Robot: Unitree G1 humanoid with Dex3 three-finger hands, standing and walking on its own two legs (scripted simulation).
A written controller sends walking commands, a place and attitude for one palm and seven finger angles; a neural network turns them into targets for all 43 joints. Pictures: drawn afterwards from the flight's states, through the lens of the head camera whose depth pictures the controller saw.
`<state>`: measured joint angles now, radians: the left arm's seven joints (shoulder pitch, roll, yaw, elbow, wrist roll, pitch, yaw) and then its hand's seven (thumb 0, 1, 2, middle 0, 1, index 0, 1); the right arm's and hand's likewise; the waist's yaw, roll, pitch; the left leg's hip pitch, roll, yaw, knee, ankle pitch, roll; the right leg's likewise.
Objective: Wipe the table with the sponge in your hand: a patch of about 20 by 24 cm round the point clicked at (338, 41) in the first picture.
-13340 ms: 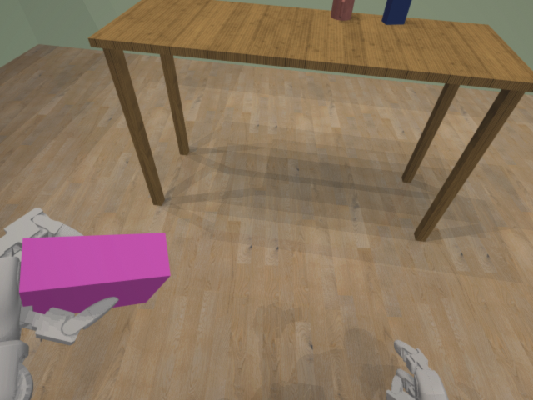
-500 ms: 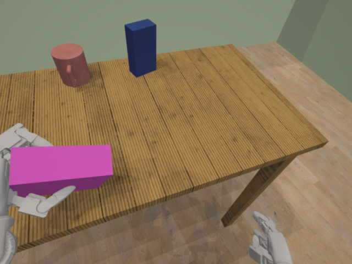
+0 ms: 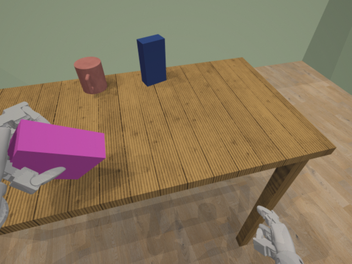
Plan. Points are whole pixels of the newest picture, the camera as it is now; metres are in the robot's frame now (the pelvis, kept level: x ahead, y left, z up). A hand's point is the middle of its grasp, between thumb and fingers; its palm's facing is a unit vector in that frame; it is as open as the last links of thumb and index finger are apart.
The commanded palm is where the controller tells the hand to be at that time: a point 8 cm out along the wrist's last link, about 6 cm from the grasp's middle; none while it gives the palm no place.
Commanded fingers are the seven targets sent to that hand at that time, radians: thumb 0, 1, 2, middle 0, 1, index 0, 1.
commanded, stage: turn the palm down, sponge in hand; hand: left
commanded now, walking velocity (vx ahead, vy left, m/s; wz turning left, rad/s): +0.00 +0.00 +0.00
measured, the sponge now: (67, 155) +0.25 +0.25 +0.16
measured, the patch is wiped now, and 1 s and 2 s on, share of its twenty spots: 0.00 0.00 0.00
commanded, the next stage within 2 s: move the sponge above the wiping area in 1.76 s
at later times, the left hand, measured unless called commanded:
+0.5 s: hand (41, 140) +0.24 +0.27 +0.21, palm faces +0.31 -0.40 -0.86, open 9.6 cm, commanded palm +0.19 +0.28 +0.26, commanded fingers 0.00 0.10 1.30 -1.20 -1.60 -1.20 -1.60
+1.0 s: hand (24, 133) +0.23 +0.29 +0.23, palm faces +0.25 -0.22 -0.94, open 9.6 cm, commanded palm +0.18 +0.29 +0.30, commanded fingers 0.00 0.10 1.30 -1.20 -1.60 -1.20 -1.60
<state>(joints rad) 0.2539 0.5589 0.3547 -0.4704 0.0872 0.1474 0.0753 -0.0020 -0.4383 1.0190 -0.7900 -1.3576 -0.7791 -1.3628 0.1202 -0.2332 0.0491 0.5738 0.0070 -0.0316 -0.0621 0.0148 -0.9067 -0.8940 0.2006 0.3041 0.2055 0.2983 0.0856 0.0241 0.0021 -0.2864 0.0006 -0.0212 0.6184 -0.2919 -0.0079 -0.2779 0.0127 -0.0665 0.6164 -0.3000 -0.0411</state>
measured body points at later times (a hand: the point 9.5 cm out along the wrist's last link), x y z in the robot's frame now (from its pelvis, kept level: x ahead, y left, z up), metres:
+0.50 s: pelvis +0.01 -0.03 +0.00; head -0.01 -0.07 +0.44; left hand +0.22 +0.29 +0.26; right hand +0.21 -0.27 -0.09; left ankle +0.03 +0.12 -0.73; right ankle +0.02 -0.09 -0.73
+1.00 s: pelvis -0.01 +0.01 +0.01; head -0.04 -0.03 +0.46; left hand +0.22 +0.29 +0.28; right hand +0.25 -0.19 -0.05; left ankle +0.03 +0.13 -0.73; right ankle +0.02 -0.09 -0.73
